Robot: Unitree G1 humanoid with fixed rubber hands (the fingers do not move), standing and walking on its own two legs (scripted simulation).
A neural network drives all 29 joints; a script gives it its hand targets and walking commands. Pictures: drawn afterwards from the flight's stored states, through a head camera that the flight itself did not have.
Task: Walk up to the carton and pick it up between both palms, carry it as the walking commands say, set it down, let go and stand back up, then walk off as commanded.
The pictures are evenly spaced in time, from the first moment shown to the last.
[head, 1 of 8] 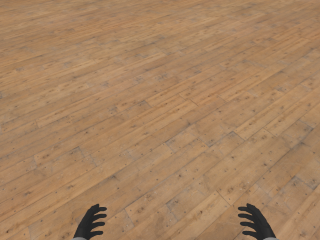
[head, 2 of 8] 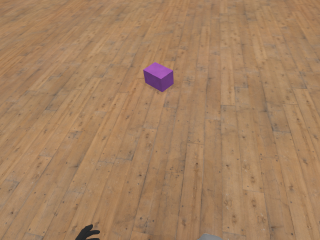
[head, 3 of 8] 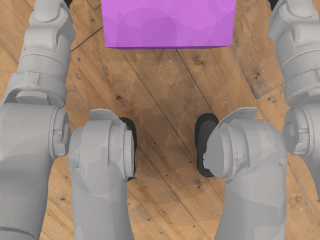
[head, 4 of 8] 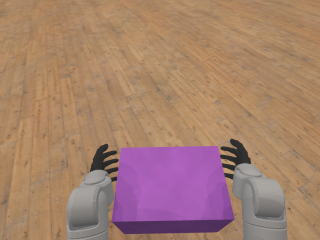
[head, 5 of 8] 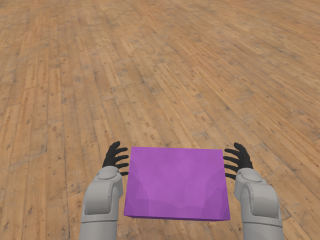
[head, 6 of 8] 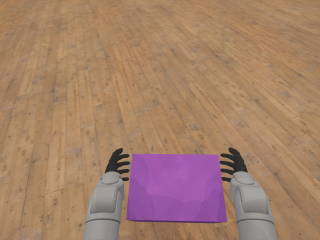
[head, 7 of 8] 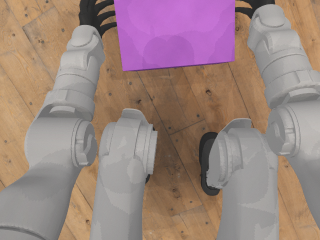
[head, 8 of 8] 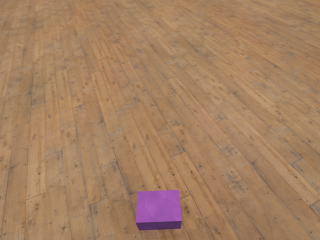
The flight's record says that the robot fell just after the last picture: no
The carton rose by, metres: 0.72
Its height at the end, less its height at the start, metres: +0.00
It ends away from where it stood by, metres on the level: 4.43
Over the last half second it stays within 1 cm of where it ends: yes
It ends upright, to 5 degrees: yes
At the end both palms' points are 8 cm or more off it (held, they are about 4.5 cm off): yes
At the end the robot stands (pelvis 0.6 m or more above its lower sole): yes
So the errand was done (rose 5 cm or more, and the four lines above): yes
